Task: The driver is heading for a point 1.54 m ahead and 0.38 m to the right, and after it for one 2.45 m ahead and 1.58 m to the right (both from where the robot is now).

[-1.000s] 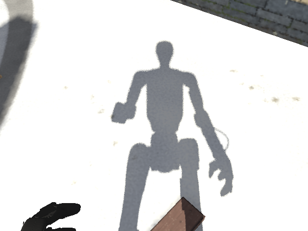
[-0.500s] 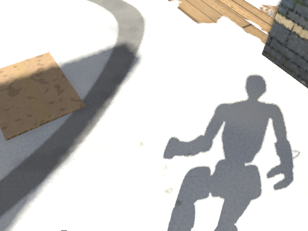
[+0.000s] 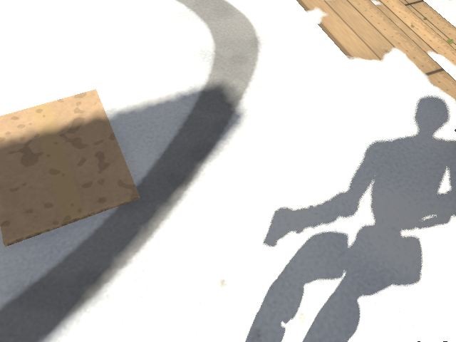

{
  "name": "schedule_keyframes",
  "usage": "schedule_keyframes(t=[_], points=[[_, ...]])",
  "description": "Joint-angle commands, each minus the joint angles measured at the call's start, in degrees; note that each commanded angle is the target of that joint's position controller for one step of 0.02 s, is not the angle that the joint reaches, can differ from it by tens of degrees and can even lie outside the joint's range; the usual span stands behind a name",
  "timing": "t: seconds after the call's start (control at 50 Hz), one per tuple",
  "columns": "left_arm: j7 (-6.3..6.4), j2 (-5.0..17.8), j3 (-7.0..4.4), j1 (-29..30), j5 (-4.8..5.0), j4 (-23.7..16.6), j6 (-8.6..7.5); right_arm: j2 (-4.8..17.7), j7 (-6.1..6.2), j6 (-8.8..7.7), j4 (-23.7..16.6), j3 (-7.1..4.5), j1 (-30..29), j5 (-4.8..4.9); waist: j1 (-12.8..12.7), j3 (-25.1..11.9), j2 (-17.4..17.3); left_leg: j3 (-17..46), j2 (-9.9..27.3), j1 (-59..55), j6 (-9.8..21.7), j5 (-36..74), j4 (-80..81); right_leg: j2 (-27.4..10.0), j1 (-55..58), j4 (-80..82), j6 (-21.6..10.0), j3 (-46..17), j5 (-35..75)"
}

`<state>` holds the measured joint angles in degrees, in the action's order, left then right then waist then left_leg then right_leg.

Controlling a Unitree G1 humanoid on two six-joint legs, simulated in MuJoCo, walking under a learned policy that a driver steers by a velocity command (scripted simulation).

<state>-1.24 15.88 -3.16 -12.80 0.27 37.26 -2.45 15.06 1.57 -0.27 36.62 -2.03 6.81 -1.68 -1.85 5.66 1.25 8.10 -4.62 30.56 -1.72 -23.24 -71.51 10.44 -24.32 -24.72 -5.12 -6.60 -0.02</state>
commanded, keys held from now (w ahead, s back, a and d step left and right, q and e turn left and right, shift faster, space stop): e+shift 0.52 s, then shift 0.14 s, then q+shift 0.30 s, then w+q+shift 0.04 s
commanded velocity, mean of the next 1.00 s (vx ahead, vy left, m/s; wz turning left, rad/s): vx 0.04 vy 0.00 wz -0.47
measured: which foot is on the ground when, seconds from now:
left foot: up 0.00-0.30, down 0.32-0.80, up 0.82-1.00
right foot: down 0.00-0.34, up 0.36-0.78, down 0.80-1.00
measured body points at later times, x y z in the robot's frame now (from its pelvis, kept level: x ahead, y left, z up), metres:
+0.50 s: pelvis +0.12 +0.07 +0.02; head +0.15 +0.07 +0.46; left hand +0.37 +0.29 -0.08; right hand +0.18 -0.27 -0.05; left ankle +0.19 +0.14 -0.72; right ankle +0.06 -0.07 -0.64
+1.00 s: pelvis +0.12 +0.04 +0.01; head +0.15 +0.02 +0.46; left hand +0.41 +0.17 -0.07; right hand +0.04 -0.26 -0.11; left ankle +0.16 +0.14 -0.66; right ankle +0.04 -0.07 -0.72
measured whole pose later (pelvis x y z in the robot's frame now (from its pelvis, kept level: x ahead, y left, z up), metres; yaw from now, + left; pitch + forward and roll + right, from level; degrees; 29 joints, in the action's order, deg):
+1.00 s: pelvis +0.12 +0.04 +0.01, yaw -27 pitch +1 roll -1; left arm 2.4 14.2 -2.3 -6.3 -0.8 35.3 1.5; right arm 18.8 0.1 3.3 44.3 -4.4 16.0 1.6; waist 2.7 2.0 -1.4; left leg -2.3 2.4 29.4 -5.0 -24.5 -60.7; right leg -2.7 -11.4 -26.0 0.5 5.5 -15.9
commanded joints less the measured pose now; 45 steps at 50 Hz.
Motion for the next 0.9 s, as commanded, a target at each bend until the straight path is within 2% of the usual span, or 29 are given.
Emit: schedule_keyframes(t=[0.02, 0.06, 0.1, 0.14, 0.22, 0.26, 0.3, 0.32, 0.34, 0.36, 0.38, 0.4, 0.42, 0.44, 0.48, 0.52, 0.54, 0.58, 0.66, 0.7, 0.72, 0.76, 0.78, 0.8, 0.82, 0.84, 0.86, 0.88, 0.9], points=[[1.05, 8.67, -2.74, 2.8, 0.6, -5.64, 0.41, 4.22, 0.88, -0.33, -2.28, -1.61, 4.04, -0.11, 3.14, -11.11, 1.21, 0.15, 0.34, 2.42, -0.97, 0.68, 13.09, -13.1, 10.92, 8.6, -5.83, -23.27, -0.89], [2.12, 10.84, -3.65, 1.39, 0.98, -5.21, 1.69, 4.38, 1.17, -0.19, -2.2, -1.8, 2.3, 0.12, 2.79, -13.73, 2.21, 1.17, -0.24, 1.15, -1.93, 2.75, 17.66, -13.24, 12.01, 7.69, -5.02, -24.27, -1.96], [3.1, 11.53, -4.11, 1.49, 1.73, -5.48, 3.04, 5.33, 1.14, -0.09, -2.12, -2.14, -0.1, 0.64, 2.01, -13.37, 3.77, 2.17, -0.53, 0.49, -2.38, 6.8, 21.76, -12.27, 11.43, 8.13, -3.01, -25.18, -9.51], [3.75, 11.26, -4.3, 0.91, 1.78, -5.47, 4.17, 5.59, 0.96, -0.39, -2.24, -2.32, -2.64, 1.04, 0.98, -11.98, 5.63, 2.86, -0.86, -0.58, -2.62, 8.83, 25.48, -11.1, 10.99, 8.69, -2.01, -26.26, -16.07], [3.99, 10.65, -4.74, -0.49, 1.21, -5.71, 5.31, 5.85, 0.33, -2.12, -2.41, -2.58, -6.69, 1.71, -0.83, -9.99, 8.23, 3.5, -1.82, -4.51, -2.26, 8.77, 33.96, -10.27, 12.81, 7.43, -2.87, -29.26, -16.96], [3.86, 10.77, -5.0, -0.22, 1.2, -6.28, 5.54, 6.79, -0.23, -2.96, -2.07, -3.05, -6.44, 2.02, -0.47, -9.9, 9.04, 3.9, -1.86, -8.85, -1.47, 8.68, 40.18, -10.28, 13.83, 5.92, -2.58, -31.79, -13.79], [3.61, 10.19, -4.81, 1.04, 1.7, -7.1, 5.54, 7.9, -0.51, -3.45, -1.01, -3.71, -4.25, 2.36, 1.11, -10.08, 8.77, 3.48, 0.08, -15.29, -0.35, 13.62, 49.25, -9.05, 13.27, 3.12, -1.26, -33.13, -14.1], [3.35, 8.43, -4.16, -0.14, 2.08, -7.02, 5.58, 8.62, -0.44, -3.38, -0.58, -3.99, -3.49, 2.3, 1.06, -11.9, 4.69, 4.91, 4.86, -22.27, 1.73, 18.58, 54.21, -6.23, 10.11, -2.07, 0.55, -30.3, -24.45], [3.14, 6.05, -3.28, -3.3, 1.93, -6.94, 5.69, 10.82, -0.14, -2.71, -1.43, -4.18, -4.22, 1.06, -0.93, -14.91, -4.2, 13.26, 15.2, -30.38, 7.34, 22.55, 53.03, -2.09, 2.59, -11.6, 2.72, -22.52, -35.11], [2.82, 8.16, -3.78, -3.89, 2.41, -8.29, 5.24, 12.2, -0.33, -1.98, -1.94, -4.34, -4.77, -1.18, -1.61, -13.24, -15.47, 21.72, 23.31, -28.13, 14.37, 28.94, 54.1, 2.24, -5.37, -25.29, 5.2, -10.99, -38.41], [2.35, 13.72, -5.13, -4.16, 1.61, -7.44, 4.74, 9.33, -0.26, -2.05, -2.61, -4.09, -5.08, -1.24, -1.05, -11.76, -12.88, 22.26, 25.35, -25.1, 16.14, 27.8, 54.32, -2.58, -7.5, -33.65, 7.89, -9.21, -33.97], [2.21, 15.24, -5.71, -4.86, 1.56, -6.07, 5.02, 7.21, 0.09, -1.8, -3.27, -3.46, -7.2, -0.23, -1.23, -9.54, -9.31, 15.85, 21.81, -23.41, 14.33, 23.86, 53.43, -4.43, -8.06, -36.89, 9.0, -7.73, -29.58], [2.56, 13.95, -5.52, -5.69, 1.32, -4.94, 5.67, 6.51, 0.49, -1.28, -3.62, -3.12, -8.06, 0.61, -1.21, -8.5, -7.13, 11.57, 18.72, -22.92, 12.37, 19.91, 52.89, -5.3, -9.28, -40.69, 9.7, -6.4, -26.2], [2.6, 12.41, -4.98, -6.57, 1.13, -4.7, 6.12, 6.6, 0.84, -0.79, -3.74, -2.89, -8.17, 1.07, -0.75, -7.1, -6.84, 9.07, 17.74, -21.87, 12.08, 20.3, 53.14, -5.85, -11.18, -45.48, 10.29, -4.82, -24.1], [2.41, 10.89, -4.24, -5.18, 1.55, -5.85, 6.29, 6.54, 1.16, -0.25, -3.57, -2.41, -7.01, 0.41, 0.27, -5.63, -7.01, 3.48, 16.36, -20.86, 13.02, 24.34, 54.27, -8.31, -13.28, -49.17, 11.38, -0.04, -21.7], [2.47, 9.59, -3.52, -1.88, 1.88, -7.6, 5.98, 7.17, 1.31, 0.18, -2.99, -2.53, -4.64, -0.06, 2.33, -5.75, -8.26, 0.34, 16.31, -24.48, 14.07, 25.61, 54.96, -11.51, -16.09, -45.84, 12.71, 2.49, -19.4], [2.52, 9.08, -3.17, -0.15, 1.62, -8.31, 5.76, 7.61, 1.25, 0.35, -2.38, -2.65, -2.75, -0.1, 3.6, -6.38, -8.08, 0.45, 16.93, -26.14, 14.94, 27.27, 54.87, -12.6, -16.16, -43.95, 13.31, 2.93, -19.54], [2.58, 7.85, -2.53, 1.3, 0.99, -9.21, 5.38, 8.98, 0.78, 0.61, -1.22, -3.06, -0.53, 0.1, 4.39, -8.08, -7.87, 0.23, 18.33, -28.97, 16.31, 32.01, 54.2, -13.49, -14.96, -39.88, 13.7, 2.85, -21.08], [2.5, 6.1, -1.33, 1.6, 0.18, -8.83, 5.18, 11.04, -0.74, 0.71, -0.48, -3.65, -1.77, 0.94, 3.61, -10.39, -8.49, -3.16, 19.32, -27.46, 16.75, 36.71, 53.17, -13.47, -6.12, -29.21, 12.33, 4.69, -21.95], [2.6, 5.15, -0.69, 2.16, -0.17, -8.3, 5.16, 10.84, -1.51, 0.55, 0.84, -3.33, -0.72, 1.68, 3.69, -10.71, -9.24, -2.59, 19.17, -25.4, 16.91, 37.63, 52.33, -12.16, -0.17, -22.12, 11.08, 5.25, -23.35], [2.66, 4.58, -0.42, 1.9, -0.39, -7.71, 5.18, 10.0, -1.9, 0.34, 1.72, -2.83, 0.02, 2.08, 3.47, -10.86, -9.56, -1.68, 19.03, -25.12, 16.77, 37.19, 51.6, -11.7, 2.63, -17.22, 10.3, 5.22, -23.24], [2.62, 3.19, -0.19, -1.49, -0.79, -5.02, 5.15, 7.45, -2.62, -0.25, 3.23, -1.38, -0.26, 3.16, 0.77, -10.39, -9.29, -1.56, 16.87, -21.47, 14.36, 35.41, 48.7, -10.39, 13.0, 0.75, 7.9, 6.05, -13.69], [2.72, 5.5, -0.75, -2.22, -0.74, -4.58, 5.06, 7.89, -2.85, -0.7, 4.19, -1.28, 1.57, 4.04, 0.34, -9.87, -9.08, -1.38, 15.58, -17.12, 11.41, 32.97, 47.61, -10.33, 20.34, 8.07, 6.1, 5.73, -5.47], [3.37, 9.96, -1.78, -3.81, -0.81, -4.82, 5.23, 7.61, -3.34, -1.45, 4.01, -0.93, 3.65, 2.97, 1.06, -13.12, -5.37, -1.72, 13.3, -11.58, 7.08, 24.11, 44.84, -16.83, 29.6, 4.42, 4.13, 0.13, 4.6], [4.18, 14.69, -2.81, -4.19, -1.64, -5.62, 6.11, 5.27, -4.19, -2.33, 2.94, -0.23, 4.89, 1.23, 2.2, -15.18, 7.58, -5.8, 7.77, -1.59, 2.92, 1.79, 36.8, -27.91, 36.37, -1.82, -1.25, -7.05, 24.18], [3.98, 14.1, -3.44, -1.57, -1.82, -5.05, 6.22, 7.39, -3.71, -2.25, 2.38, -1.12, 3.65, 3.0, 0.31, -14.71, 13.82, -10.47, 5.66, 0.11, 0.39, -9.39, 29.29, -32.88, 27.0, 1.47, -8.63, -8.73, 15.78], [3.68, 11.65, -2.86, 0.32, -2.31, -6.26, 5.44, 11.53, -2.98, -1.49, 2.74, -2.61, 1.97, 3.95, -1.27, -11.3, 11.21, -8.99, 6.24, 1.05, -0.88, -11.8, 17.91, -31.51, 23.13, 3.83, -10.06, -7.97, 13.44], [3.86, 9.72, -2.38, 2.42, -2.35, -5.91, 4.85, 11.68, -2.29, -0.4, 3.23, -3.5, 3.1, 4.31, -0.12, -9.42, 11.03, -8.33, 6.25, 3.64, -1.62, -11.54, 9.84, -30.44, 20.99, 4.58, -9.36, -5.46, 13.26], [3.87, 8.37, -1.91, 5.2, -1.84, -6.31, 4.2, 10.79, -1.53, 1.1, 4.39, -3.8, 5.86, 4.01, 1.3, -8.13, 10.4, -7.31, 6.96, 3.48, -2.63, -9.76, 5.95, -28.98, 18.42, 5.14, -8.11, -1.68, 12.5]])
